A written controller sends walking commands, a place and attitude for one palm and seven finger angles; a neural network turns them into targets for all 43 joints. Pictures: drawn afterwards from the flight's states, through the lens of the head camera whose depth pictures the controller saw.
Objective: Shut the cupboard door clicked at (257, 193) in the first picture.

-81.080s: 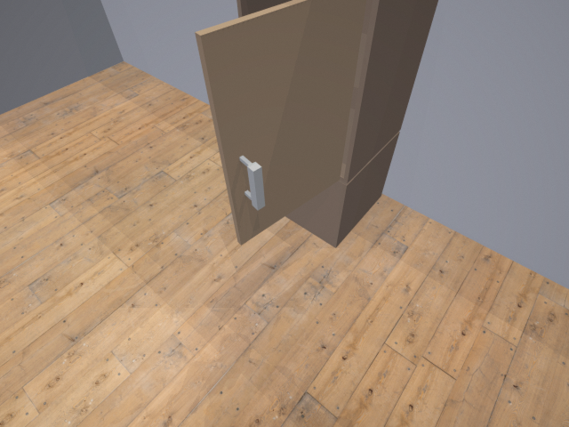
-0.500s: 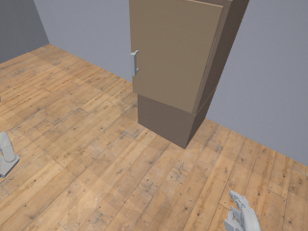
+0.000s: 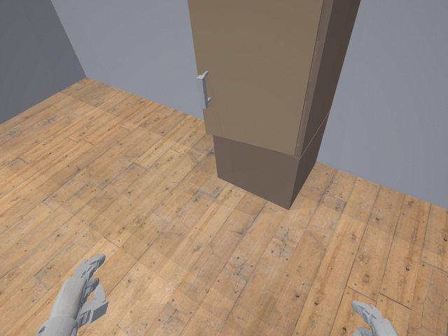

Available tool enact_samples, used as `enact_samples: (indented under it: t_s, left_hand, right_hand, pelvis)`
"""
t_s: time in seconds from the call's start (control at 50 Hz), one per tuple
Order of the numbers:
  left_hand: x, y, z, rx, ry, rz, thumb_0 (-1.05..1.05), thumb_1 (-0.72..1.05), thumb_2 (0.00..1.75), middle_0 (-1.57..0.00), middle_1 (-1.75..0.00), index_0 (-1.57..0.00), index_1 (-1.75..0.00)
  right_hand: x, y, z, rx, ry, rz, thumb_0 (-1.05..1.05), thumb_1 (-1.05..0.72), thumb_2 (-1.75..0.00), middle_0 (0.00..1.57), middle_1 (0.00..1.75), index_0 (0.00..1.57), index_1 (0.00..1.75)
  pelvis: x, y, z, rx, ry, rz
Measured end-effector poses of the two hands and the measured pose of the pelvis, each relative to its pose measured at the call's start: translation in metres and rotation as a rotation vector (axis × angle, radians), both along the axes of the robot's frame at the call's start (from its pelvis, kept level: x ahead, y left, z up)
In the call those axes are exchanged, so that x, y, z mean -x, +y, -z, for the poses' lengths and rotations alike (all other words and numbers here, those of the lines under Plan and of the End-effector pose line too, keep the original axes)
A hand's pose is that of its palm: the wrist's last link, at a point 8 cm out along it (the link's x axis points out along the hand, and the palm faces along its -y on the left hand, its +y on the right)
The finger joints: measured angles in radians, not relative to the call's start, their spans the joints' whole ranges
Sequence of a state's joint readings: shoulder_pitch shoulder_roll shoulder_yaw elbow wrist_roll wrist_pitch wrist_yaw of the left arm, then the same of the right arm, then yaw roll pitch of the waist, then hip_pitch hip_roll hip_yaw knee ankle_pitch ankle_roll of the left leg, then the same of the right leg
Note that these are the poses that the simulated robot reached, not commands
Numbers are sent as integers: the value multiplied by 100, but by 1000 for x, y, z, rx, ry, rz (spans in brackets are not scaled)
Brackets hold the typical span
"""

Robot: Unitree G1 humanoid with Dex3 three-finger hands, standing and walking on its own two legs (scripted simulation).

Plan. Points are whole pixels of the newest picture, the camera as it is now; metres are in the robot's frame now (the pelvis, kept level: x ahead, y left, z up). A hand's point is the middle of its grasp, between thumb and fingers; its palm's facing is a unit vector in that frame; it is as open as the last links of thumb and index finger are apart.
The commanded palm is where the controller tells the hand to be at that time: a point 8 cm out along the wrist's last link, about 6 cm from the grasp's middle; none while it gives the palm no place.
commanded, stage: let the arm hang, fingers relaxed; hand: left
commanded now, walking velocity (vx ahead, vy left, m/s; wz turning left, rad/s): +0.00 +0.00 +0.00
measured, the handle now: (205, 89) +0.98 +0.14 -0.09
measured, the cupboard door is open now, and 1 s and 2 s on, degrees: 9 9 9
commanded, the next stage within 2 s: look to check the result in 0.94 s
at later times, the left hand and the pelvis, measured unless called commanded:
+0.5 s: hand out of the picture -0.02 +0.23 -0.15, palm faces +0.01 -0.94 -0.33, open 7.3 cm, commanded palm none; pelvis -0.01 -0.01 +0.01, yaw +0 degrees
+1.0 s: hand out of the picture +0.09 +0.19 -0.14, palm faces -0.03 -0.96 -0.29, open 7.3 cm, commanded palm none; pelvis +0.02 -0.03 +0.02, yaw +0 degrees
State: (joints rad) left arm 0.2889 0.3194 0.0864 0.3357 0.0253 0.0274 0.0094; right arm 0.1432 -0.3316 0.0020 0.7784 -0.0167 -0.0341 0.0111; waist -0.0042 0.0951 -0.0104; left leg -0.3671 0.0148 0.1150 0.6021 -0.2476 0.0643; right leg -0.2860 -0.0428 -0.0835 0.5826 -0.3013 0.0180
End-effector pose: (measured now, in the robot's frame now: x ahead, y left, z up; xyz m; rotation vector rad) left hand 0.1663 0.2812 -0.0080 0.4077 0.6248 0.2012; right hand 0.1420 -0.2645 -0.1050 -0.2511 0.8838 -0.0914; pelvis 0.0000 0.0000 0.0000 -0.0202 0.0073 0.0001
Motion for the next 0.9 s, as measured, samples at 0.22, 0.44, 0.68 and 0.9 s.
enact_samples:
  t_s: [0.22,0.44,0.68,0.9]
  left_hand:
    - [152,-63,131,280,636,-124,0,96,90,-21,-30,-21,-30]
    - [203,-16,109,162,768,-251,0,92,90,-20,-30,-21,-30]
    - [140,-4,91,94,627,-211,0,91,90,-20,-30,-20,-30]
    - [90,-33,98,148,566,-136,0,91,90,-20,-30,-21,-30]
  right_hand:
    - [110,-16,2,74,379,76,1,-91,-90,20,30,20,30]
    - [139,-8,18,20,467,131,1,-91,-90,20,30,20,30]
    - [100,-14,20,-9,367,127,0,-91,-90,20,30,20,30]
    - [84,-37,7,39,361,137,0,-91,-90,20,30,20,30]
  pelvis:
    - [11,-14,-7,-5,-19,-15]
    - [8,-10,-13,-2,-33,-9]
    - [1,-14,-17,-16,-42,6]
    - [-12,-24,-19,-18,-38,6]
